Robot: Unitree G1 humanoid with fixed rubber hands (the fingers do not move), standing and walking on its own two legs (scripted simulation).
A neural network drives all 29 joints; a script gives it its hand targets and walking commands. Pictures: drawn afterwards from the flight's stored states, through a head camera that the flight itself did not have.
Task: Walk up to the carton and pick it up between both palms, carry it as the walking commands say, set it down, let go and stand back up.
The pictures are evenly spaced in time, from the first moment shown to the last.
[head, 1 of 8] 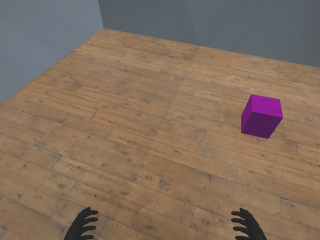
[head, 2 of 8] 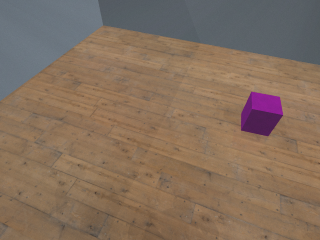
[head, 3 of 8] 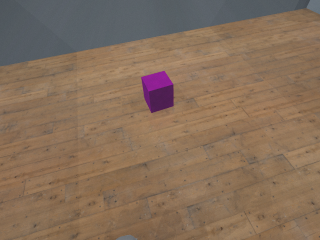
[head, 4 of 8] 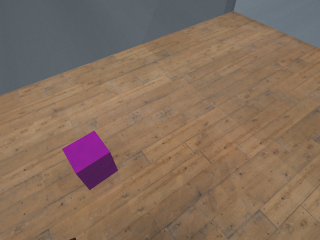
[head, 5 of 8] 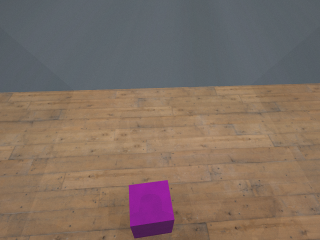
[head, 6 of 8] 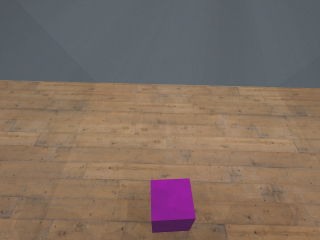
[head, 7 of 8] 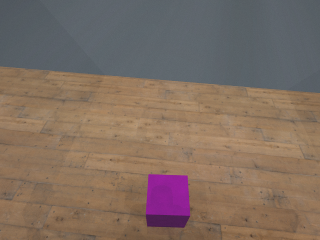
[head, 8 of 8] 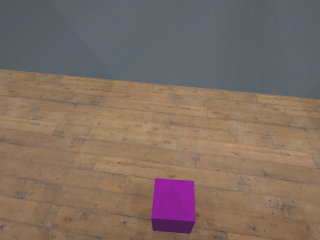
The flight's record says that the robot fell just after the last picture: no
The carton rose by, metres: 0.00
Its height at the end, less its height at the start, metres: +0.00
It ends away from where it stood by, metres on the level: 0.00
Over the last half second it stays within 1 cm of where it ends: yes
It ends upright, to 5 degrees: yes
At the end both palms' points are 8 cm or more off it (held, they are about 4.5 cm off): yes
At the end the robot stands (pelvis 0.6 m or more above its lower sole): yes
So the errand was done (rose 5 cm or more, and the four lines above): no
